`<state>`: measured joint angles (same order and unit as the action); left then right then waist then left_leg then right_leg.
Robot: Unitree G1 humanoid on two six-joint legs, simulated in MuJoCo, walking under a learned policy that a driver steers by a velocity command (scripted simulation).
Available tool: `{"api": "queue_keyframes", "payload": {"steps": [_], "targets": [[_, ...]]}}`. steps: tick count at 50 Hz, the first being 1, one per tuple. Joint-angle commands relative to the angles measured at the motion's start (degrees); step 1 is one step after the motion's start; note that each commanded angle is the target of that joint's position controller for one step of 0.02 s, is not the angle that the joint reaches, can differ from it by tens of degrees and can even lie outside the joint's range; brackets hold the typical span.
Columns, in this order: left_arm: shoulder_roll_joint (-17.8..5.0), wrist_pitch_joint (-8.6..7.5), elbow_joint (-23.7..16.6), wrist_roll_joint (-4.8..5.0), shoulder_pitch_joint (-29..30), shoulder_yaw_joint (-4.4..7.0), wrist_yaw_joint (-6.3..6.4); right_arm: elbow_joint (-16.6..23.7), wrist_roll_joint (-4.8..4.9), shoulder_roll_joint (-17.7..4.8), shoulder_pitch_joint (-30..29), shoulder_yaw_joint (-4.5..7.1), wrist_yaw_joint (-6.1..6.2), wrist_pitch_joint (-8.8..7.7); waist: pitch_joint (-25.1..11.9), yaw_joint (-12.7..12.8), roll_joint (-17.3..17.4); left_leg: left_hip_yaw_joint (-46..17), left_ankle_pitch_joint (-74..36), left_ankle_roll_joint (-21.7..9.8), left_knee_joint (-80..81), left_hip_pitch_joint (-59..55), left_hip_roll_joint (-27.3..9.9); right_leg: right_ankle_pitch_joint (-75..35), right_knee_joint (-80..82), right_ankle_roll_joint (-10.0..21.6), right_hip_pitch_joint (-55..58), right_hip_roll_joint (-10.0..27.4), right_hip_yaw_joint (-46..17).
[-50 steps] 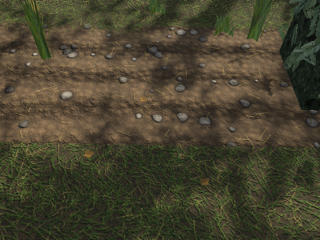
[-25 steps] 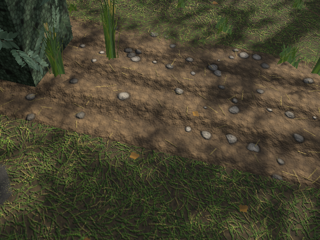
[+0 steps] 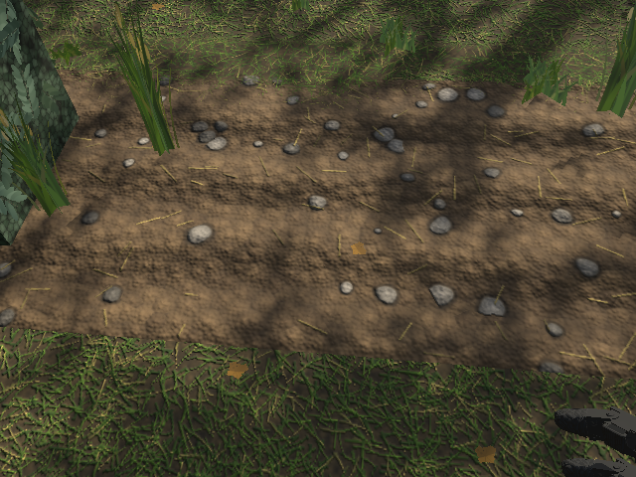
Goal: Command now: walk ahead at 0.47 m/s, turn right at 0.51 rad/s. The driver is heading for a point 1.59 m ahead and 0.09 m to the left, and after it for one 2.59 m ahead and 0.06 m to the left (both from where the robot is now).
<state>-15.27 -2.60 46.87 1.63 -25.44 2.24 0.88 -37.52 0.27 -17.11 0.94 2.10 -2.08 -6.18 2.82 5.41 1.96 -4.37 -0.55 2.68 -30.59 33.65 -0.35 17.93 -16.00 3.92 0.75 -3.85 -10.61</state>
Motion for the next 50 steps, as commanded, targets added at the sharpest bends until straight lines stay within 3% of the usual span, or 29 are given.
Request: {"api": "queue_keyframes", "payload": {"steps": [1, 3, 4, 5, 6, 7, 8, 9, 10, 11, 12, 15, 17, 20, 22, 25, 27, 28, 29, 30, 31, 32, 34, 35, 38, 41, 44, 47, 50], "targets": [[-11.04, -0.33, -2.84, 0.45, -0.33, 3.08, 0.84, 5.75, 0.53, -5.23, -6.21, 1.49, 0.10, -1.23, 1.21, -1.79, -8.78, 0.26, -2.09, -0.95, 3.08, -7.34, 1.92, -19.64, 1.60, 5.63, -6.42, 13.14, -10.75], [-11.61, 0.11, -3.47, 0.16, 1.35, 3.59, 0.99, 5.22, 0.48, -7.15, -2.40, 2.42, 0.70, -1.41, -0.68, -4.34, -9.71, 0.64, 2.86, -2.63, 3.72, -12.27, 1.97, -28.24, -3.18, 4.37, -4.39, 13.54, -11.59], [-10.98, 0.32, -4.02, -0.08, 2.39, 3.43, 0.81, 3.94, 0.34, -8.70, 3.27, 3.34, 1.21, -1.50, -4.50, -7.37, -9.46, 1.77, 2.71, -4.24, 5.59, -20.34, 2.12, -35.16, -9.68, 3.04, -4.90, 11.22, -10.18], [-9.28, 0.46, -5.13, -0.98, 3.45, 2.75, 0.51, 2.54, -0.20, -10.38, 11.84, 4.10, 1.70, -1.46, -12.32, -11.50, -8.39, -0.96, 3.05, -7.12, 3.89, -33.74, -2.19, -34.03, -21.27, 1.58, -8.98, 8.51, -8.31], [-4.48, 0.32, -6.49, -2.09, 0.80, 1.40, 0.55, 1.58, -1.11, -13.62, 20.44, 4.76, 2.20, -1.00, -21.83, -12.52, 0.95, -15.41, 9.44, -11.54, 3.14, -51.19, -13.20, -16.55, -38.88, -0.60, -20.82, 2.77, -3.58], [-1.69, -0.37, -6.72, 0.13, -7.99, 0.28, 0.29, -0.40, -1.25, -14.33, 21.00, 4.79, 1.10, -0.60, -25.90, -7.39, 19.72, -41.56, 19.98, -18.87, 11.39, -58.70, -23.61, 16.60, -53.16, -2.62, -35.85, -2.08, -0.95], [-7.77, -0.37, -4.60, 1.01, -5.50, 1.42, 0.26, 0.14, -0.22, -7.85, 18.40, 3.48, 0.97, -0.59, -17.31, -8.51, 10.62, -39.32, 27.16, -17.04, 13.89, -51.79, -21.28, 12.94, -57.94, -2.88, -40.21, 2.42, -1.86], [-9.84, -0.39, -5.47, 0.89, 1.15, 1.95, 0.06, 0.11, 0.11, -5.47, 15.39, 2.91, 1.12, -0.34, -9.28, -9.24, 4.22, -28.43, 23.56, -15.21, 14.35, -43.33, -18.47, 7.87, -57.26, -2.95, -40.56, 4.42, 0.46], [-9.05, -0.67, -6.45, 0.18, 5.08, 1.83, 0.14, -0.21, -0.36, -5.46, 13.14, 2.72, 0.96, -0.13, -5.48, -8.17, -0.10, -22.65, 16.87, -14.63, 15.59, -36.33, -16.09, 4.77, -55.43, -2.93, -39.16, 6.20, 2.11], [-8.54, -0.92, -7.16, -0.43, 7.27, 1.98, -0.05, -0.75, -0.85, -4.91, 12.26, 2.53, 0.87, -0.08, -3.21, -7.30, 0.16, -18.89, 10.94, -15.01, 16.85, -32.00, -14.55, 2.95, -53.08, -2.92, -38.39, 7.53, 2.57], [-7.60, -0.90, -7.35, -0.38, 7.32, 1.90, -0.37, -1.16, -1.29, -4.38, 11.84, 2.25, 0.93, -0.25, -2.81, -6.04, 1.43, -15.84, 7.87, -15.04, 18.31, -29.08, -13.16, 1.90, -51.44, -2.75, -36.42, 8.74, 2.94], [-4.67, -0.61, -8.27, -0.85, 8.76, 0.83, -0.86, -2.77, -0.05, -5.08, 12.29, 2.51, 0.82, -0.90, -1.84, -5.09, 2.98, -11.19, 3.79, -16.88, 21.87, -25.56, -12.84, 0.74, -43.92, -3.52, -36.20, 10.26, 5.25], [-3.84, -0.98, -9.77, -1.60, 12.68, 0.08, -1.17, -3.52, 0.31, -7.08, 12.73, 3.01, 0.99, -0.83, -0.71, -5.84, 2.04, -8.38, 2.62, -17.28, 23.56, -24.48, -12.60, -4.21, -36.68, -4.20, -36.56, 10.99, 6.35], [-3.74, -1.92, -11.18, -1.55, 18.53, -0.53, -1.87, -4.38, 0.85, -8.74, 13.98, 3.26, 1.09, -0.21, 0.13, -7.79, 1.28, -3.53, 0.73, -15.54, 23.68, -22.51, -10.14, -14.00, -24.88, -4.45, -32.12, 9.62, 8.33], [-4.48, -2.36, -12.51, -1.19, 22.27, -0.41, -2.17, -5.65, 1.40, -9.76, 17.16, 3.40, 1.11, 0.33, 0.37, -9.03, 1.22, -3.93, 0.82, -14.79, 22.66, -22.83, -10.41, -17.54, -20.23, -4.91, -29.37, 7.95, 8.84], [-6.61, -2.93, -13.81, -0.81, 24.21, 0.40, -2.60, -6.79, 1.76, -10.83, 19.55, 3.62, 1.39, 1.31, 0.27, -8.35, 1.84, -6.75, 2.53, -12.98, 19.46, -26.39, -12.47, -16.37, -15.10, -4.02, -26.70, 6.72, 7.94], [-8.14, -3.24, -12.92, -0.79, 20.33, 1.39, -2.50, -7.12, 1.61, -11.01, 19.39, 3.56, 1.67, 2.02, -1.58, -5.10, 2.25, -6.93, -0.33, -11.05, 14.21, -26.73, -12.04, -14.38, -11.67, -2.63, -19.11, 5.65, 8.93], [-10.19, -3.22, -11.24, -0.98, 14.26, 2.61, -2.03, -7.14, 1.17, -9.49, 19.88, 2.94, 1.69, 2.09, -5.44, -2.11, 1.47, -5.04, -4.82, -9.44, 6.44, -24.93, -9.10, -13.21, -10.58, -1.30, -9.67, 5.31, 9.50], [-13.83, -3.08, -10.24, -1.97, 5.26, 3.84, -1.32, -5.75, 0.11, -5.92, 19.37, 1.52, 1.63, 1.92, -13.05, 2.09, -2.43, -2.32, 3.03, -6.95, -8.94, -17.17, -5.43, -12.58, -11.71, 1.94, 4.28, 13.65, 2.05], [-19.02, -2.22, -9.89, -3.27, 2.06, 4.87, -1.03, -4.25, 0.25, 0.22, 25.97, -0.30, 1.93, 1.30, -20.87, -0.41, -18.04, 3.05, 30.13, -2.62, -29.24, 1.08, 2.45, -11.63, -8.02, 9.61, 19.99, 28.58, -19.92], [-14.48, -2.04, -9.88, -3.10, 2.08, 3.89, -1.32, -5.09, 1.57, -4.79, 25.76, 0.90, 2.24, 1.14, -20.72, 0.54, -15.62, -2.92, 34.96, -1.80, -37.99, 5.89, 1.58, -11.81, -3.84, 11.42, 16.79, 28.77, -27.19], [-11.24, -2.09, -10.24, -2.69, 5.83, 2.88, -1.38, -4.60, 2.26, -8.22, 22.25, 2.13, 2.49, 1.57, -13.80, -0.27, -11.66, -3.39, 31.72, -1.61, -40.79, 8.01, -0.43, -20.25, -4.69, 9.89, 11.07, 27.23, -17.63], [-6.92, -2.15, -10.32, -2.43, 12.58, 1.69, -1.83, -4.29, 0.96, -7.63, 19.39, 2.60, 3.10, 3.10, -8.39, -3.58, -8.20, -1.19, 27.51, -0.50, -38.24, 4.79, -3.50, -37.27, -4.51, 8.16, 0.51, 22.54, -3.93], [-6.38, -2.32, -10.14, -2.53, 14.72, 1.63, -1.89, -4.19, 0.89, -6.79, 19.92, 2.83, 3.13, 4.18, -7.01, -5.40, -9.21, -0.85, 25.75, -0.17, -36.42, 1.35, -4.70, -39.36, -3.04, 7.45, -4.32, 21.10, 0.34], [-7.84, -2.90, -9.18, -2.84, 17.89, 2.45, -1.27, -2.56, 0.87, -3.81, 18.92, 2.56, 3.09, 6.43, -4.84, -7.28, -8.79, 1.04, 20.15, 1.16, -31.72, -1.86, -4.51, -41.04, 1.38, 8.72, -10.60, 20.51, 6.91], [-9.09, -2.17, -8.12, -2.39, 18.58, 3.06, -0.04, -0.23, 0.39, -2.44, 15.41, 2.09, 2.33, 6.89, -5.04, -6.74, -7.82, 2.21, 11.80, 0.94, -21.81, -3.76, -4.86, -40.03, 2.25, 8.48, -10.18, 19.80, 12.51], [-10.38, -1.13, -7.16, -1.78, 18.24, 3.47, 0.47, 1.91, 0.38, -2.81, 11.50, 2.18, 0.95, 7.00, -5.39, -5.40, -7.04, 3.83, 6.83, -0.22, -14.13, -6.80, -4.34, -38.19, 1.52, 7.81, -8.70, 19.89, 15.88], [-12.10, -0.22, -6.22, -0.60, 17.32, 4.17, 0.08, 4.54, 0.33, -4.35, 8.19, 2.90, -0.01, 7.76, -4.82, -4.59, -6.72, 4.89, 10.11, -1.89, -9.53, -7.27, -3.86, -35.55, -1.82, 7.04, -5.77, 21.46, 16.31], [-12.76, 0.61, -5.95, 0.63, 17.84, 4.61, -0.07, 6.12, 0.36, -5.57, 8.34, 3.83, -0.38, 8.37, -5.01, -5.84, -6.62, 7.09, 11.49, -4.64, -2.18, -11.02, -1.90, -35.31, -9.49, 4.52, -4.58, 21.45, 17.32]]}}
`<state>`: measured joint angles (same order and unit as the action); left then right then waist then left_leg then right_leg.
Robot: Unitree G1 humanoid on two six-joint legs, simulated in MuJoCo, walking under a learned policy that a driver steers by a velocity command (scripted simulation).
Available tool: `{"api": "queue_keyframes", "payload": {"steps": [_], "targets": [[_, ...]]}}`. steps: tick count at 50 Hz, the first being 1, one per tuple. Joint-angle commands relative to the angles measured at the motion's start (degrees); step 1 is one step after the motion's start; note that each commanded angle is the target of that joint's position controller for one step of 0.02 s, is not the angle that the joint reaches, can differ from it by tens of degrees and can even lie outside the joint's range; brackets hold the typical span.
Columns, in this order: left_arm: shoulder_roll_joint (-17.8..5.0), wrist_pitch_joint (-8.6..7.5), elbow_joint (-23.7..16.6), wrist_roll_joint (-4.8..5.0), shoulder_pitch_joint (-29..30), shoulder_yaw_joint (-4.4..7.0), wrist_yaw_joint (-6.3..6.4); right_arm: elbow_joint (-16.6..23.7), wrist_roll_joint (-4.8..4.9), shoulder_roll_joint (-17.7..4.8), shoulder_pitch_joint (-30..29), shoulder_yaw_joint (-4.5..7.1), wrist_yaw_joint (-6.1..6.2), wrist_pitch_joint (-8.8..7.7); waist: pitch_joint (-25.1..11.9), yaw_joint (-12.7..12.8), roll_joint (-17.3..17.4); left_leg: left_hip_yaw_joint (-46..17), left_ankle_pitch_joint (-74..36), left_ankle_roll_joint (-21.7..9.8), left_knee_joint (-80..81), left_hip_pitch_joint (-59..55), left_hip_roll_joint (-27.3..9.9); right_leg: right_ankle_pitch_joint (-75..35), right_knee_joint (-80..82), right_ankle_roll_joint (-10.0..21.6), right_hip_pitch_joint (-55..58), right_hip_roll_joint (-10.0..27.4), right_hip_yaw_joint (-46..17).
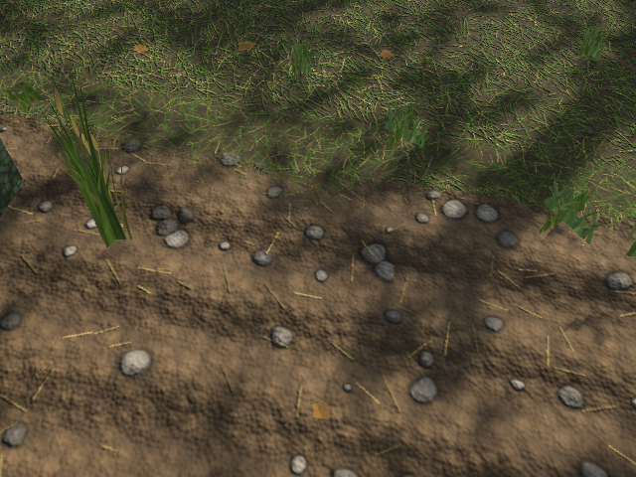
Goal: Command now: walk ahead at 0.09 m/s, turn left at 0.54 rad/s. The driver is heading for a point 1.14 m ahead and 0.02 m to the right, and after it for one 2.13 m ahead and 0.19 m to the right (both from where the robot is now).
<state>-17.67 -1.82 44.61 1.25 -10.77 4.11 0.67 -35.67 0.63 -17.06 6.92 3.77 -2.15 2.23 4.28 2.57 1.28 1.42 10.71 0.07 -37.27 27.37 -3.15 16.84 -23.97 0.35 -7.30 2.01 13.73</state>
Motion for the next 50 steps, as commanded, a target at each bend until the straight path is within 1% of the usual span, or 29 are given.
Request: {"api": "queue_keyframes", "payload": {"steps": [1, 2, 3, 4, 5, 6, 7, 10, 13, 16, 18, 20, 21, 22, 23, 25, 27, 31, 35, 37, 38, 39, 40, 41, 42, 44, 46, 48, 50], "targets": [[-9.44, 0.03, -3.25, 1.11, 2.27, 2.59, 0.17, 3.76, -0.22, -6.98, 5.23, 2.94, 0.07, -0.15, -8.09, -4.44, -4.22, 1.99, -5.03, -3.67, 9.54, -10.95, 2.94, -34.67, -8.28, 5.90, 1.81, 13.01, -4.99], [-7.97, -0.08, -2.85, -0.17, -1.22, 2.21, 0.03, 3.36, -0.35, -12.18, 9.59, 4.68, 1.25, -0.29, -11.70, -5.41, 3.65, -5.45, -28.46, -6.95, 12.27, -22.15, -1.01, -25.83, -20.20, 1.47, -5.16, 8.34, -2.40], [-4.48, -0.22, -5.50, -3.15, -2.93, 0.65, -0.23, 4.74, -1.29, -18.80, 9.65, 5.72, 2.37, -0.40, -14.34, -3.10, 18.44, -28.18, -47.69, -19.68, 11.49, -35.37, -16.51, 17.44, -39.96, -4.56, -26.23, -1.54, -1.99], [-6.18, -0.05, -5.18, -2.78, 0.13, 0.82, -0.53, 5.38, -1.56, -14.52, 10.44, 4.40, 1.88, -1.29, -21.86, -6.59, 10.44, -33.40, -40.81, -23.97, 13.82, -34.69, -19.20, 24.20, -47.96, -4.44, -27.94, -2.81, -15.54], [-7.56, 0.44, -5.82, -0.97, 2.87, 1.21, -0.61, 5.36, -1.16, -12.59, 7.96, 3.67, 1.49, -2.07, -17.97, -6.20, 6.30, -27.64, -36.67, -21.54, 14.67, -31.21, -16.76, 20.85, -49.44, -3.67, -29.57, -1.21, -17.54], [-6.95, 0.78, -5.61, -0.84, 3.16, 1.16, -0.14, 4.97, -0.27, -11.06, 5.45, 3.40, 1.59, -2.45, -14.51, -4.57, 3.36, -23.78, -29.57, -17.91, 15.08, -27.70, -13.37, 16.69, -46.49, -3.09, -30.24, 0.03, -17.86], [-7.31, 1.09, -5.51, -1.56, 3.72, 1.35, 0.54, 5.22, 0.39, -9.85, 3.04, 3.02, 1.88, -2.21, -12.11, -3.73, 2.03, -22.19, -24.49, -15.69, 15.99, -24.36, -11.49, 13.23, -42.75, -3.24, -30.09, 0.66, -18.01], [-6.22, 1.69, -4.60, -1.55, 1.27, 1.19, 0.84, 5.97, -0.78, -9.79, -0.43, 2.82, 2.81, -1.45, -12.03, -1.20, 5.14, -18.99, -22.30, -14.54, 17.56, -17.00, -8.20, 8.07, -35.53, -4.48, -22.44, -1.09, -16.73], [-4.37, 2.03, -4.07, -1.37, 1.06, 0.37, 0.83, 5.22, -0.75, -9.75, 0.03, 2.81, 3.39, -1.28, -13.25, -2.18, 5.46, -17.69, -18.37, -14.08, 17.11, -15.27, -7.35, 5.67, -27.43, -5.20, -17.66, -1.12, -16.41], [-4.44, 2.30, -4.59, -1.10, 2.15, 0.26, 0.42, 4.33, -1.11, -9.59, 0.33, 2.52, 3.28, -0.90, -12.19, -3.57, 7.47, -19.29, -8.41, -13.63, 17.79, -12.80, -7.28, 4.11, -22.12, -4.74, -14.09, -1.10, -16.01], [-4.05, 2.20, -4.26, -1.07, 1.26, 0.08, -0.12, 3.57, -1.47, -7.17, -0.24, 1.38, 2.92, -0.87, -11.70, -3.52, 7.65, -19.42, -2.05, -12.59, 17.48, -12.13, -7.42, 3.08, -17.12, -3.87, -11.06, -0.35, -15.47], [-1.57, 1.74, -2.89, -1.62, -1.34, -0.64, -1.04, 1.96, -1.59, -3.43, -0.64, -0.30, 2.51, -1.13, -10.74, -1.52, 6.46, -16.84, 5.85, -9.20, 16.24, -8.33, -5.34, -5.16, -4.48, -2.21, -2.24, -0.77, -13.62], [-2.13, 1.62, -3.14, -2.43, -0.73, -0.82, -1.26, 0.24, -2.05, -2.27, 2.67, -0.76, 2.29, -1.57, -9.27, -2.35, 4.48, -14.87, 9.79, -5.84, 15.15, -6.80, -2.95, -8.67, -0.60, -0.89, -0.20, 0.46, -15.76], [-6.16, 1.52, -4.66, -3.05, 0.62, -0.43, -1.05, -0.44, -3.02, -2.41, 4.99, -0.74, 2.31, -1.90, -7.76, -4.94, -2.74, -10.53, 13.60, -2.30, 8.53, -5.78, 1.32, -13.94, 2.41, 1.76, -1.45, 7.84, -24.93], [-7.66, 1.38, -4.40, -3.23, 4.70, -0.44, -1.06, -0.01, -2.93, -2.44, 6.04, -0.35, 2.52, -2.14, -5.46, -8.68, -11.63, -6.19, 9.70, 0.31, 9.55, -12.73, 3.85, -4.71, 5.30, 6.74, -13.57, 10.74, -29.41], [-6.07, 0.82, -5.33, -2.78, 5.77, -0.59, -1.08, -0.09, -2.56, -5.84, -0.24, 0.65, 3.51, -2.16, -2.01, -5.14, -10.58, -5.59, 2.94, 1.01, 8.48, -17.48, 3.48, 6.95, 7.60, 4.66, -18.47, 6.80, -28.45], [-8.75, 0.36, -5.17, -1.75, 4.11, 0.16, -0.79, -0.19, -2.30, -5.61, -0.52, 0.98, 4.36, -1.82, -1.40, -4.28, -11.36, -4.85, 2.34, 0.55, 7.61, -16.58, 3.49, 4.04, 7.13, 4.27, -17.20, 6.41, -29.85], [-8.67, 1.25, -6.21, -0.99, 1.29, 0.72, 0.44, -0.66, -1.67, -3.76, 0.36, 1.30, 4.33, -2.52, -3.48, -2.85, -10.18, -3.16, 2.71, 0.36, 6.33, -13.51, 4.20, -4.39, 3.71, 6.47, -12.50, 6.34, -32.67], [-8.27, 2.54, -8.58, -0.52, 0.92, 1.29, 0.90, -0.80, -1.41, -3.96, 1.48, 2.23, 3.75, -3.03, -5.80, -2.45, -5.58, -3.39, 0.77, -0.78, 7.29, -16.03, 2.63, -7.91, -1.38, 6.15, -13.89, 3.58, -32.86], [-7.16, 2.90, -10.07, -0.30, 1.30, 1.26, 0.83, -1.13, -1.41, -5.61, 3.58, 3.03, 3.66, -2.96, -6.66, -3.01, 0.36, -6.78, 0.52, -3.33, 10.97, -19.62, -1.88, -5.46, -7.44, 3.62, -18.37, 0.19, -28.77], [-5.89, 3.04, -10.71, -0.19, 1.14, 1.02, 0.79, -1.63, -1.59, -6.84, 5.76, 3.42, 3.75, -2.76, -7.35, -3.39, 5.24, -11.99, -0.46, -6.60, 14.66, -22.10, -6.95, -1.56, -13.85, 1.59, -21.90, -2.64, -24.40], [-4.94, 3.13, -11.16, -0.11, 0.10, 0.92, 0.56, -1.62, -1.81, -8.24, 5.88, 3.62, 3.92, -2.77, -8.19, -3.01, 12.10, -20.02, -5.61, -11.77, 18.62, -23.40, -15.41, 6.97, -23.19, -0.22, -24.64, -4.98, -18.86], [-6.82, 3.26, -11.44, -0.38, 0.56, 1.72, 0.33, -0.71, -2.14, -7.64, 5.59, 3.23, 4.31, -3.13, -8.79, -4.03, 12.95, -24.36, -13.05, -16.68, 19.93, -23.03, -21.72, 18.67, -36.69, -1.77, -27.46, -3.02, -17.51], [-8.12, 3.51, -11.21, -0.28, 0.32, 2.55, 0.01, -0.09, -2.18, -7.00, 4.53, 2.72, 4.69, -3.42, -8.68, -3.43, 7.72, -22.54, -16.13, -17.52, 19.65, -21.27, -21.98, 19.09, -44.40, -2.49, -27.87, -1.41, -18.71], [-7.08, 4.05, -10.68, 0.08, -0.68, 2.52, -0.12, 0.34, -1.73, -6.99, 1.63, 2.63, 4.89, -3.49, -7.79, -1.89, 4.75, -17.20, -14.75, -15.26, 19.19, -19.71, -19.18, 16.35, -44.43, -2.92, -27.15, 0.20, -18.93], [-4.36, 4.76, -10.82, 0.05, 0.09, 1.47, -0.46, -0.04, -1.09, -8.86, -0.04, 3.23, 5.00, -3.17, -7.03, -2.46, 5.62, -8.95, -7.06, -11.73, 20.68, -17.88, -14.53, 10.06, -37.10, -3.33, -24.66, 1.70, -15.56], [-3.42, 4.76, -12.00, 0.02, 1.09, 0.83, -1.58, -0.37, -0.50, -10.18, 0.19, 3.65, 4.85, -2.55, -7.45, -3.28, 8.24, -4.59, 5.48, -10.28, 22.83, -14.53, -12.17, 8.85, -28.61, -2.31, -17.90, 1.45, -12.11], [-4.56, 4.45, -12.01, 0.25, 0.20, 1.17, -2.32, -0.81, 0.34, -10.85, 0.78, 3.88, 4.11, -2.70, -7.83, -3.13, 8.55, -3.54, 12.54, -9.90, 23.31, -13.15, -12.82, 8.39, -20.43, -0.38, -12.23, 0.37, -9.91], [-4.90, 4.07, -8.87, 0.23, -6.64, 1.79, -2.46, -1.46, 1.21, -10.04, -0.05, 3.61, 3.39, -2.74, -8.14, 0.22, 5.71, -0.90, 19.10, -8.02, 19.49, -9.13, -12.54, 1.73, -9.48, 2.05, -2.60, -2.11, -6.18]]}}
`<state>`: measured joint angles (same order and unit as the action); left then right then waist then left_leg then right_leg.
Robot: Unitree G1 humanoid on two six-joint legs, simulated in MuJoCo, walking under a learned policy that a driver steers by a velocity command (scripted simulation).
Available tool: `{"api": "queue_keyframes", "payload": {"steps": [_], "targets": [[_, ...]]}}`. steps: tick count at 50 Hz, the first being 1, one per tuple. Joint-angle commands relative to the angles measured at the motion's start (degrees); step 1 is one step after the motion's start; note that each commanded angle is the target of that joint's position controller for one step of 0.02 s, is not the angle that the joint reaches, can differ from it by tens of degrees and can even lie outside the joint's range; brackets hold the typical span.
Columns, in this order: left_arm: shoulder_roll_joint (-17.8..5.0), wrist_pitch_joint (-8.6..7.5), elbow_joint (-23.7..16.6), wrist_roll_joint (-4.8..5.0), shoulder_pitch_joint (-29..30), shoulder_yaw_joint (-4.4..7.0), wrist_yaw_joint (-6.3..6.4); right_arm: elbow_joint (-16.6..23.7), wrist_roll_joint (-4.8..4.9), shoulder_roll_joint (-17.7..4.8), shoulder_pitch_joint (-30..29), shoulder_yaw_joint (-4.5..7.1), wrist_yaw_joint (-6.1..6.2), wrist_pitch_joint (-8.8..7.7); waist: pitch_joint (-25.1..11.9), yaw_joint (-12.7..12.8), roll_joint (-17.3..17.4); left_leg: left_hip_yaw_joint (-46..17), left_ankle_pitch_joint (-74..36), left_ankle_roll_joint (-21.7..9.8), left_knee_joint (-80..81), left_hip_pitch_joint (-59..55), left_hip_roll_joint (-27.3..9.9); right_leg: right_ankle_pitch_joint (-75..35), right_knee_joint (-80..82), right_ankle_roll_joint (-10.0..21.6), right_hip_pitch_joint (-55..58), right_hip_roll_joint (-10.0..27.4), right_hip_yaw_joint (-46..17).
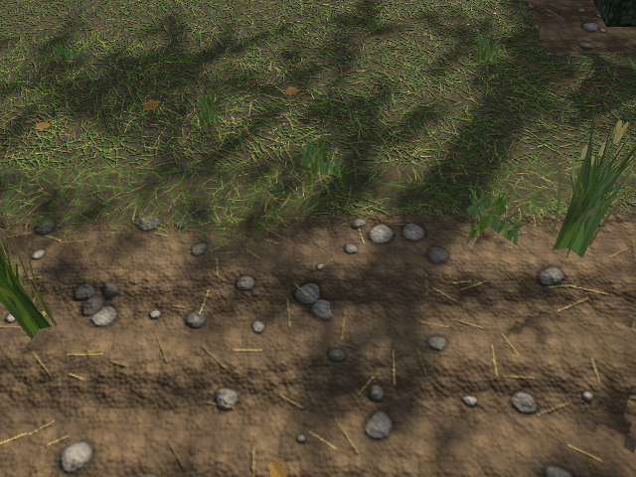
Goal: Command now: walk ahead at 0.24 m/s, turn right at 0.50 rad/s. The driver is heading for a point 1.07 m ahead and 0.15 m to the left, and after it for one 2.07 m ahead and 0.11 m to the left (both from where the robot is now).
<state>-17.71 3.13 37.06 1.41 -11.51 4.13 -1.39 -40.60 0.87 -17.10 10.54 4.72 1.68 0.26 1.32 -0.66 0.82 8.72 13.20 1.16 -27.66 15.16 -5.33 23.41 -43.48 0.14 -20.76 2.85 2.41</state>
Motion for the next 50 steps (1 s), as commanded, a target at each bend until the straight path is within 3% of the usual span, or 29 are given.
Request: {"api": "queue_keyframes", "payload": {"steps": [1, 2, 3, 4, 5, 7, 8, 11, 15, 19, 21, 24, 25, 26, 27, 28, 29, 30, 31, 32, 33, 35, 38, 40, 43, 46, 48, 49, 50], "targets": [[-5.28, -1.11, 1.62, -0.02, -11.11, 2.21, -0.05, 2.70, 0.65, -7.18, -2.60, 1.91, -0.78, -0.80, -4.62, 4.61, 1.82, -4.95, 19.54, -7.10, 2.67, 7.95, -7.79, -2.96, 13.95, 3.52, 17.54, -5.04, 4.96], [-7.81, -1.53, 3.26, -0.07, -17.14, 3.02, 0.68, 3.11, -0.44, -2.56, -3.64, 0.50, -1.70, -1.06, -3.26, 6.56, -9.93, 0.87, 21.24, -2.91, -16.83, 19.08, -3.12, 3.83, 20.52, 7.10, 24.81, 2.34, -8.79], [-15.94, -2.98, 0.21, -0.73, -16.32, 3.91, 0.76, 7.18, -1.18, -1.08, -7.48, -0.07, -2.06, -2.06, 0.18, 5.77, -20.14, -3.04, 25.10, -0.05, -32.50, 38.59, 5.21, 14.05, 30.19, 17.40, 24.94, 17.43, -41.05], [-12.77, -4.92, -1.04, -2.11, -14.01, 3.05, 0.50, 8.08, 1.02, -5.12, -11.67, 0.73, -2.27, -3.65, 1.04, 7.21, -12.19, -12.04, 19.81, -1.51, -37.66, 40.28, 2.67, 19.53, 36.35, 20.67, 20.77, 20.33, -45.64], [-10.41, -6.02, -0.87, -2.01, -10.77, 2.12, 0.72, 7.40, 2.16, -6.94, -10.44, 1.25, -2.63, -4.32, 4.27, 4.50, -11.21, -12.65, 12.20, -2.72, -37.34, 41.79, 0.69, 19.04, 36.60, 18.30, 20.00, 19.19, -40.32], [-7.14, -6.73, -0.94, -1.42, -6.85, 0.91, 1.20, 3.62, -0.16, -6.99, -6.42, 1.44, -2.46, -4.61, 4.07, 2.34, -8.90, -12.26, 1.17, -2.17, -33.77, 38.25, -1.59, 6.08, 34.55, 12.98, 19.47, 13.79, -27.21], [-6.62, -7.00, -0.85, -1.73, -6.73, 0.59, 1.54, 2.51, -0.45, -6.58, -5.54, 1.42, -2.69, -4.53, 3.46, 2.01, -8.67, -11.68, -3.26, -1.63, -32.74, 35.28, -1.71, -0.99, 35.13, 11.42, 18.52, 11.74, -22.00], [-5.94, -7.70, 0.73, -2.05, -10.21, 0.54, 2.19, 0.96, 0.14, -3.99, -5.17, 0.58, -3.36, -4.20, 1.38, 2.89, -5.16, -10.60, -11.98, -0.46, -28.99, 33.30, -0.61, -16.84, 35.54, 9.41, 21.19, 9.60, -11.67], [-6.27, -7.81, 2.29, -2.28, -11.73, 0.68, 2.45, 2.03, 0.87, -2.02, -9.31, -0.52, -4.17, -4.32, 3.51, 4.78, -5.37, -9.74, -18.81, -0.09, -16.79, 28.96, 1.83, -21.54, 37.67, 7.81, 19.59, 8.19, -2.85], [-6.70, -7.70, 4.61, -1.57, -13.66, 0.96, 2.56, 4.02, 0.98, -0.90, -14.07, -1.53, -5.64, -4.77, 6.77, 6.51, -4.60, -7.88, -19.57, -1.87, -7.75, 27.91, 2.94, -26.12, 38.14, 7.52, 22.82, 10.32, 0.89], [-6.89, -7.17, 5.56, -1.25, -14.37, 1.06, 2.71, 5.13, 0.86, -0.71, -15.82, -1.83, -6.53, -5.16, 6.90, 6.66, -4.57, -6.13, -16.68, -3.39, -4.82, 27.60, 4.00, -34.42, 35.55, 7.34, 26.60, 11.34, 2.46], [-8.99, -6.13, 5.60, -1.36, -13.49, 1.50, 3.71, 5.52, 0.66, -3.08, -12.70, -0.87, -7.00, -5.14, 0.98, 3.30, -8.38, -1.54, -8.62, -6.91, -4.85, 19.70, 8.77, -68.92, 24.13, 5.76, 31.71, 11.73, 4.90], [-9.83, -5.57, 5.40, -1.56, -13.07, 1.66, 4.16, 4.68, 0.74, -5.08, -7.62, 0.08, -6.77, -4.84, -2.78, 0.37, -9.38, -0.65, -6.20, -8.28, -5.26, 13.69, 10.69, -77.65, 16.44, 5.14, 32.25, 11.48, 5.58], [-10.47, -5.28, 5.04, -1.50, -11.91, 1.74, 4.36, 3.07, 0.92, -7.89, 0.86, 1.47, -6.11, -4.65, -7.60, -4.36, -8.70, -1.25, -8.40, -10.36, -2.76, 0.80, 12.08, -78.47, 5.11, 4.05, 27.38, 10.47, 6.67], [-10.50, -5.81, 3.91, -1.80, -10.81, 1.42, 4.48, 1.57, 0.86, -10.93, 10.53, 2.81, -4.90, -4.00, -12.94, -9.45, -5.20, -10.55, -8.58, -13.51, -2.04, -18.60, 6.81, -63.97, -10.12, 2.40, 12.71, 8.88, 5.96], [-1.34, -7.39, 1.28, -3.06, -16.68, -1.38, 3.07, 1.34, 0.64, -15.80, 13.35, 3.65, -4.25, -3.96, -19.82, -3.59, 10.77, -43.26, 0.66, -25.23, -1.62, -41.41, -10.54, -1.93, -34.10, -1.88, -14.95, -3.64, 2.41], [-4.79, -9.93, 0.97, -1.13, -12.06, -1.22, 2.04, 1.37, 0.52, -11.93, 14.46, 2.71, -3.76, -4.12, -26.15, -7.10, 6.63, -57.81, 7.70, -27.56, 7.85, -43.83, -13.90, 8.08, -42.63, -1.25, -21.55, -6.33, -9.91], [-7.30, -11.20, -1.51, 1.27, -5.43, -0.51, 1.33, 1.34, 0.25, -9.80, 12.05, 2.14, -3.36, -4.21, -16.37, -7.69, 4.25, -48.23, 6.56, -23.76, 10.31, -37.19, -11.89, 3.12, -40.41, -0.08, -26.30, -2.44, -11.14], [-6.96, -12.00, -2.44, 0.91, -3.14, -0.93, 1.39, 2.12, 0.45, -8.35, 8.08, 1.60, -3.23, -4.32, -10.05, -4.91, -1.01, -41.30, 2.52, -21.50, 11.36, -27.08, -9.21, -1.20, -34.40, 0.69, -24.72, 0.15, -10.23], [-6.60, -12.15, -2.28, -0.71, -2.39, -0.67, 1.69, 2.96, 0.31, -6.98, 4.21, 1.16, -3.20, -4.39, -5.38, -2.03, -3.59, -36.84, -3.43, -20.15, 12.65, -17.98, -6.62, -2.93, -28.92, 0.32, -21.83, 1.60, -9.27], [-6.91, -11.55, -2.12, -1.60, -3.53, -0.24, 1.77, 3.95, -0.43, -5.76, 1.98, 0.67, -2.97, -4.50, -3.60, 0.27, -2.21, -33.34, -8.19, -19.94, 14.24, -11.60, -4.63, -4.27, -26.60, -0.25, -17.92, 2.77, -9.24], [-5.95, -10.07, -1.90, -2.22, -6.02, -0.37, 1.71, 4.43, -0.36, -6.08, 0.09, 0.81, -2.52, -4.48, -1.95, 2.64, 0.38, -30.21, -13.09, -20.61, 16.41, -3.65, -3.27, -4.88, -22.28, -2.29, -14.60, 3.58, -7.78], [-3.30, -9.14, -3.56, -2.97, -1.89, -1.52, 2.00, 3.74, -0.02, -8.22, 0.52, 1.33, -1.79, -4.60, 0.26, 2.05, 1.27, -23.53, -16.08, -18.70, 16.79, 5.92, 0.23, -12.03, -9.91, -4.79, -11.04, 2.77, -4.66], [-1.81, -9.37, -4.63, -2.77, 3.54, -2.18, 1.83, 2.98, 0.53, -8.90, 2.26, 1.60, -1.38, -4.16, 0.14, -0.54, 2.10, -21.06, -11.68, -15.85, 15.13, 8.01, 3.08, -22.19, 0.91, -5.13, -7.08, 0.71, -3.97], [-3.16, -9.89, -5.82, -1.23, 8.44, -1.68, 1.35, 1.57, 1.05, -9.51, 6.77, 1.79, -1.12, -3.35, -1.62, -3.21, 3.43, -24.74, -5.73, -13.87, 12.11, 4.11, 1.83, -28.15, 9.72, -5.39, -3.83, -2.00, -5.20], [-5.76, -10.37, -5.58, -0.74, 6.71, -0.38, 0.86, 1.03, 0.86, -8.35, 7.65, 1.47, -1.00, -2.99, -2.88, -1.83, 5.49, -29.76, -1.98, -11.79, 6.19, -2.91, -1.67, -24.15, 12.97, -3.15, -2.53, -1.05, -7.11], [-6.86, -10.76, -4.10, -1.13, 0.61, 0.77, 0.87, 0.87, 0.18, -6.45, 8.06, 0.87, -1.27, -2.87, -4.45, 1.59, 6.04, -29.35, -6.01, -9.71, -0.45, -3.50, -0.49, -19.99, 15.27, 0.04, 5.74, -1.40, -5.21], [-8.96, -11.08, -3.67, -2.03, -5.64, 1.52, 1.15, 1.41, -0.38, -3.20, 8.67, -0.35, -1.68, -3.09, -9.74, 4.62, 2.65, -26.07, -4.86, -7.65, -12.66, -0.73, 2.69, -17.42, 15.35, 3.33, 15.84, 4.08, -10.14], [-14.53, -10.64, -2.52, -3.18, -11.64, 2.81, 1.22, 2.00, 0.09, 1.11, 16.72, -1.71, -1.86, -3.83, -18.15, 2.84, -13.52, -18.66, 10.70, -3.18, -33.70, 15.00, 10.51, -9.77, 18.64, 12.29, 34.75, 16.99, -32.88]]}}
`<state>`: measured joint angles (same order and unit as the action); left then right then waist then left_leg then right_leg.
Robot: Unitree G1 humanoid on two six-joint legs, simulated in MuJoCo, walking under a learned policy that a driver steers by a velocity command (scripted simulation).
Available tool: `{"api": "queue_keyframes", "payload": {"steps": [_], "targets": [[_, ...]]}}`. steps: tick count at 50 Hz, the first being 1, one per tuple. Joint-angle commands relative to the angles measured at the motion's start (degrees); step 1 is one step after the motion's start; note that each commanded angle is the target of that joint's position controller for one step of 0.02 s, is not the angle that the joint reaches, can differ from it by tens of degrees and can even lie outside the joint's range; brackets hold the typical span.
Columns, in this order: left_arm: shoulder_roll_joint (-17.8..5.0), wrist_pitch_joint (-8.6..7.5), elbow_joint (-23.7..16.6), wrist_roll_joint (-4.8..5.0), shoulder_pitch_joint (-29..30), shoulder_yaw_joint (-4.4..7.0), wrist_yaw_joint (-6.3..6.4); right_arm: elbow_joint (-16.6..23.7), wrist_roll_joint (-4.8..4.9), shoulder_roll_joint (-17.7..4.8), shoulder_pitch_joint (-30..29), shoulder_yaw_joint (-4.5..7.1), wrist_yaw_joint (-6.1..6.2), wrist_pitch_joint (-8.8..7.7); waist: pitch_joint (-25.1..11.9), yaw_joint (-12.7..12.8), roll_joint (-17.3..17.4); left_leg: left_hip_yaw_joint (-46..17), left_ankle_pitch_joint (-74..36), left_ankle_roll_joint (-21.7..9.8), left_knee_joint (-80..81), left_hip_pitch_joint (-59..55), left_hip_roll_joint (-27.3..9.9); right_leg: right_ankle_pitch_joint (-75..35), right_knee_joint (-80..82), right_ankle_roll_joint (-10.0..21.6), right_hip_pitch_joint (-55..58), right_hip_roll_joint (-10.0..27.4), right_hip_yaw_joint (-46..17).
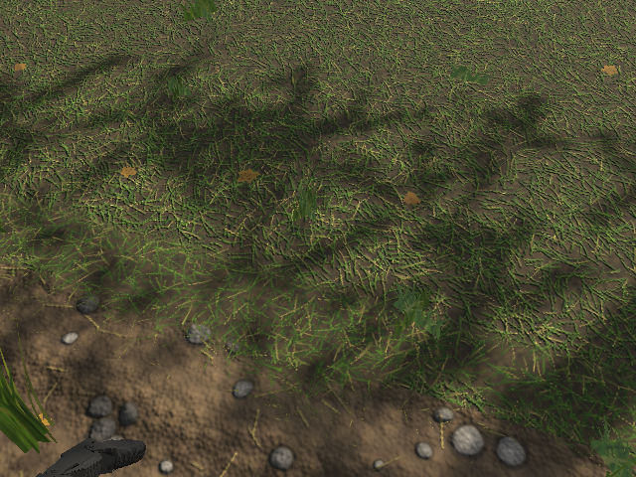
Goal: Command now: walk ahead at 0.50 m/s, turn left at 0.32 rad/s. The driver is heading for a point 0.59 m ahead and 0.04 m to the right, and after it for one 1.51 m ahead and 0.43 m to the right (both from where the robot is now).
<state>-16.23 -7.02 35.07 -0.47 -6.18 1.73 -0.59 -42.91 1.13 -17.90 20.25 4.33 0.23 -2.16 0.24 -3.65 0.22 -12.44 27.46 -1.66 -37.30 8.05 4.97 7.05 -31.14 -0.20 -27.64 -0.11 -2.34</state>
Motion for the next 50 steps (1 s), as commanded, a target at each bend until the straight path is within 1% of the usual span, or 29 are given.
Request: {"api": "queue_keyframes", "payload": {"steps": [1, 2, 3, 4, 6, 8, 13, 15, 18, 21, 22, 23, 24, 25, 26, 27, 28, 29, 30, 32, 34, 38, 43, 45, 46, 47, 48, 49, 50], "targets": [[-14.55, 0.13, 2.22, 0.10, -21.34, 5.47, -0.45, 4.01, 1.41, -0.98, 7.98, -1.20, -0.32, -1.76, -17.81, 6.90, -20.28, 3.19, 5.72, 0.62, -35.26, 34.63, -0.12, 25.03, 14.24, 16.62, 45.01, 24.54, -47.34], [-10.06, 0.20, 1.29, 0.54, -18.42, 4.23, -0.40, 4.33, 1.70, -6.04, 1.98, 0.04, -0.12, -1.70, -9.61, 8.53, -11.23, 1.58, 1.00, 0.34, -39.43, 38.16, -2.79, 29.52, 15.96, 14.28, 39.42, 22.09, -42.19], [-8.27, 0.57, 1.01, 0.17, -15.25, 3.55, -0.23, 5.73, 0.84, -6.77, -4.10, 0.17, 0.03, -1.56, -4.87, 8.47, -6.03, 3.94, -3.53, 0.14, -38.85, 37.90, -4.93, 23.33, 15.45, 12.37, 33.11, 19.42, -33.01], [-7.20, 0.75, 1.13, -0.24, -12.97, 3.03, -0.25, 6.78, -0.23, -5.93, -7.12, -0.02, 0.00, -1.67, -1.45, 7.58, -3.91, 4.90, -6.49, 0.01, -35.67, 36.78, -6.50, 15.30, 16.02, 12.24, 27.28, 16.90, -26.67], [-5.54, 0.58, 1.63, -0.37, -10.87, 2.41, -0.12, 6.72, -0.44, -4.04, -6.57, -0.08, -0.41, -1.64, -0.10, 5.00, -6.45, 6.00, -10.24, 0.07, -29.47, 31.77, -9.25, 6.30, 18.25, 11.41, 21.75, 13.26, -19.31], [-5.55, 0.31, 2.77, 0.34, -11.54, 2.44, -0.19, 6.00, -0.49, -2.30, -5.81, -0.53, -0.63, -1.34, -0.47, 4.39, -6.79, 7.74, -11.18, 0.57, -25.03, 30.24, -9.51, 0.78, 19.80, 12.27, 20.67, 12.34, -15.34], [-8.75, 1.02, 5.35, 1.06, -13.55, 3.29, 0.21, 7.46, -0.85, 0.22, -14.25, -1.91, -1.25, -1.93, 1.10, 6.58, -4.82, 9.90, -22.62, 1.83, -6.10, 29.04, -9.69, -5.82, 22.46, 12.49, 20.84, 11.82, -7.98], [-9.44, 1.37, 6.52, 1.41, -14.88, 3.38, 0.28, 7.89, -0.54, 0.16, -17.61, -2.02, -1.64, -2.22, 1.76, 7.77, -4.83, 11.00, -27.08, 2.21, -0.28, 26.14, -8.65, -6.21, 22.47, 11.84, 20.45, 11.21, -5.62], [-9.56, 2.43, 8.71, 1.39, -17.17, 3.27, 0.51, 8.97, -0.63, -0.24, -21.22, -1.81, -2.27, -2.80, 2.42, 8.47, -5.06, 11.77, -29.88, 1.56, 5.07, 22.90, -6.60, -17.07, 18.96, 10.41, 22.68, 11.56, -4.11], [-10.30, 3.37, 9.46, 1.53, -15.94, 3.44, 1.02, 8.46, -1.14, -2.06, -18.95, -0.91, -2.78, -3.30, -0.50, 5.72, -5.85, 11.71, -29.40, -0.88, 9.51, 16.51, -5.00, -25.06, 12.05, 7.77, 25.72, 11.54, -3.73], [-10.27, 3.50, 9.20, 1.64, -14.58, 3.38, 1.23, 6.77, -1.67, -3.25, -14.15, -0.23, -2.52, -3.36, -3.26, 2.93, -5.43, 12.80, -32.12, -2.11, 11.89, 9.27, -3.74, -29.72, 7.05, 6.42, 24.92, 9.81, -2.61], [-8.91, 3.31, 8.99, 1.28, -14.85, 2.86, 1.31, 5.29, -2.21, -5.71, -8.88, 0.60, -2.01, -3.41, -6.97, 0.61, -3.82, 11.69, -41.52, -3.84, 13.04, -0.26, -5.91, -27.75, -0.53, 4.24, 21.62, 6.90, -0.85], [-5.41, 2.86, 7.15, -0.67, -16.13, 1.45, 1.35, 4.68, -3.62, -10.14, -2.35, 1.25, -1.26, -3.13, -15.66, -0.34, 5.11, -0.69, -65.07, -8.66, 7.58, -17.67, -18.40, -6.80, -16.53, 1.00, 9.80, 2.63, 1.21], [-1.17, 2.94, 9.32, -0.09, -26.17, -0.10, 0.99, 4.48, -3.58, -8.77, -2.18, 0.53, -1.16, -2.16, -23.81, 2.56, 15.65, -14.46, -72.42, -18.16, 7.11, -28.43, -30.29, 32.95, -32.32, -2.03, -1.85, -2.26, -1.68], [-7.15, 3.50, 11.12, 1.38, -25.15, 1.40, 0.95, 4.24, -1.98, -6.09, -2.04, 0.26, -1.40, -1.19, -22.98, 0.35, 9.72, -13.74, -61.32, -17.40, 9.80, -23.26, -27.99, 33.46, -36.96, -2.47, -3.39, -0.75, -6.24], [-8.65, 4.16, 9.79, 2.35, -19.56, 2.06, 1.17, 4.24, -1.28, -4.74, -5.92, -0.20, -1.43, -0.98, -14.99, 0.80, 7.28, -8.21, -53.72, -15.05, 12.25, -17.07, -25.14, 30.93, -37.81, -2.77, -7.26, 0.86, -4.71], [-7.79, 5.03, 9.35, 1.93, -16.58, 2.06, 1.78, 4.13, -1.34, -2.90, -9.97, -0.89, -1.40, -1.02, -10.91, 2.26, 3.97, -4.73, -48.21, -13.19, 14.60, -10.21, -22.93, 27.38, -35.23, -3.33, -6.83, 2.95, -3.94], [-7.28, 6.29, 9.27, 1.32, -15.62, 2.31, 2.40, 4.13, -1.72, -1.46, -13.50, -1.40, -1.50, -1.08, -7.79, 4.02, 3.83, -1.46, -43.87, -12.04, 17.16, -2.76, -21.39, 24.67, -31.93, -3.95, -3.60, 4.46, -3.85], [-6.40, 7.55, 9.39, 1.11, -16.66, 2.34, 2.83, 3.77, -2.58, -1.95, -15.94, -1.22, -1.56, -1.17, -6.37, 5.86, 6.27, 1.43, -41.10, -11.56, 19.78, 4.17, -20.15, 21.47, -29.97, -4.62, 1.78, 4.91, -3.20], [-5.68, 8.74, 9.09, 0.97, -17.69, 2.59, 3.48, 3.19, -3.10, -3.66, -18.11, -0.42, -1.07, -1.23, -5.34, 6.88, 8.20, 5.33, -39.54, -12.58, 22.09, 9.14, -19.44, 18.70, -28.22, -5.30, 5.22, 4.01, -0.68], [-5.57, 9.10, 7.83, 0.84, -15.75, 2.81, 3.62, 2.22, -2.62, -4.94, -17.74, 0.17, -0.11, -0.93, -5.40, 6.23, 6.98, 7.05, -36.34, -13.23, 22.99, 8.66, -20.44, 15.88, -26.39, -4.91, 4.26, 4.61, -0.17], [-5.17, 9.56, 4.85, 0.96, -9.91, 2.82, 2.89, 0.70, -2.06, -6.00, -17.25, 0.70, 1.48, 0.49, -4.25, 4.32, 6.02, 8.96, -24.99, -13.13, 24.96, 6.79, -21.81, 12.01, -20.84, -3.71, 3.10, 6.00, 0.69], [-5.68, 9.70, 2.52, 1.03, -7.46, 3.15, 1.30, -0.63, -1.05, -7.92, -16.45, 1.44, 1.51, 2.25, -3.89, 3.83, 5.88, 10.90, -27.10, -11.61, 21.57, 1.95, -23.57, 13.23, -11.76, -1.57, 5.96, 4.83, 3.50], [-5.69, 9.58, 3.00, 0.95, -9.88, 3.53, 0.56, -0.99, 0.08, -8.15, -17.27, 1.60, 1.55, 2.89, -4.42, 5.90, 5.56, 13.37, -27.70, -8.54, 16.53, 1.76, -22.34, 7.36, -1.67, 0.58, 11.38, 2.82, 5.84], [-7.05, 9.48, 3.35, 0.62, -11.10, 4.15, 0.57, -2.00, 0.39, -6.74, -15.01, 1.40, 1.54, 3.10, -4.30, 6.02, 3.54, 15.57, -23.87, -5.24, 11.81, 3.53, -20.03, 2.53, 3.76, 2.37, 15.20, 1.82, 4.79], [-11.90, 9.40, 2.76, 0.51, -11.83, 5.54, 1.22, -2.38, -0.65, -3.99, -12.61, 0.81, 1.27, 3.20, -3.44, 4.75, -7.54, 21.14, -14.35, 0.22, -0.75, 10.68, -14.47, -11.71, 10.62, 5.89, 20.21, 8.97, -6.75], [-17.88, 9.22, 0.66, -0.06, -10.71, 6.53, 1.83, 0.84, -2.87, -2.38, -15.92, 0.19, 1.27, 2.97, -1.34, 4.17, -21.13, 21.75, 7.94, 5.70, -14.52, 27.50, -4.71, -26.55, 11.92, 16.73, 24.22, 21.52, -25.91], [-15.43, 7.94, 0.59, -1.64, -12.76, 5.93, 1.38, 1.68, -2.60, -4.67, -20.27, 0.92, 1.52, 2.70, -5.20, 7.92, -14.29, 12.12, 11.45, 5.35, -25.08, 29.01, -4.01, -25.12, 12.76, 21.23, 22.71, 22.17, -26.91], [-14.00, 6.84, 0.59, -1.60, -10.38, 5.53, 1.26, 1.29, -1.17, -5.53, -19.45, 1.39, 1.50, 2.82, -4.91, 6.05, -10.67, 9.69, 6.77, 4.43, -28.26, 29.72, -5.23, -22.95, 12.46, 18.64, 22.56, 19.08, -21.57]]}}
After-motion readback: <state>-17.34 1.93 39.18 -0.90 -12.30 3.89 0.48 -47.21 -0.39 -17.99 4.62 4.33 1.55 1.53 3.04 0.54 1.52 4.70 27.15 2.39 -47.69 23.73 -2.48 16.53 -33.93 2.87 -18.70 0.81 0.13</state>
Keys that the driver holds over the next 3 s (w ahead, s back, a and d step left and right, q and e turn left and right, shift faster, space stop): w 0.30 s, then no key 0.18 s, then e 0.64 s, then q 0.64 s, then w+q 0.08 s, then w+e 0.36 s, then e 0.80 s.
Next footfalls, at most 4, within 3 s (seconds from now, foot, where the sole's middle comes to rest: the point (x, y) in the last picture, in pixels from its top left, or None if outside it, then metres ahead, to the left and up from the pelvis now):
0.46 left None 0.40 0.13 -0.76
0.94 right None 0.35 -0.12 -0.76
1.34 left None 0.42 0.11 -0.76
1.90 left None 0.36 0.14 -0.76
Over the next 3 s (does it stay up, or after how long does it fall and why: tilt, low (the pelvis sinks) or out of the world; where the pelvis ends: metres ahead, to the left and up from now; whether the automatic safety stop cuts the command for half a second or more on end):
stays up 0.66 0.08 0.02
